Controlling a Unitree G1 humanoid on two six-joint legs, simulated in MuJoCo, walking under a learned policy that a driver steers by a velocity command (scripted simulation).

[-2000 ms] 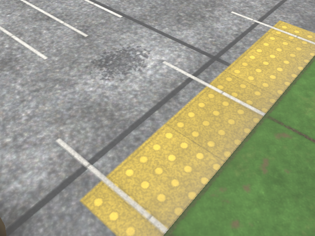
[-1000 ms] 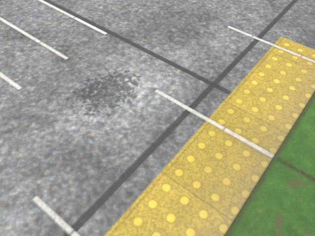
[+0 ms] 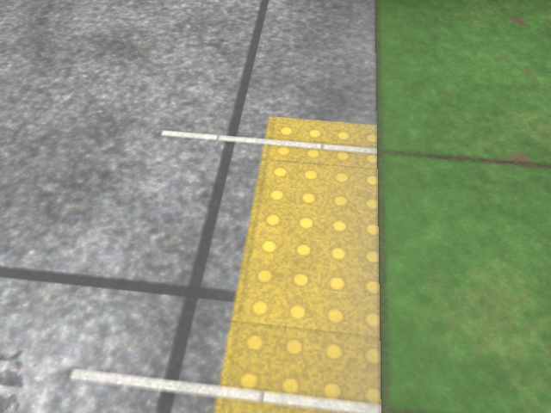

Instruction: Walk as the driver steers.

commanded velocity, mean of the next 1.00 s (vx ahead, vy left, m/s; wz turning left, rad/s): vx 0.50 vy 0.00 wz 0.01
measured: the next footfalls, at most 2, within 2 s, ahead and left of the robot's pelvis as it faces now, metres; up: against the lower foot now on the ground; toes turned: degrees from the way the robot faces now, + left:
right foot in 0.38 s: +0.35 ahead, -0.18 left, +0.00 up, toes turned -11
left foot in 0.94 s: +0.67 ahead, +0.04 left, +0.00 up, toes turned +5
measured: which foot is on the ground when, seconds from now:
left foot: down 0.00-0.38, up 0.40-0.92, down 0.94-1.00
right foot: up 0.00-0.36, down 0.38-0.92, up 0.94-1.00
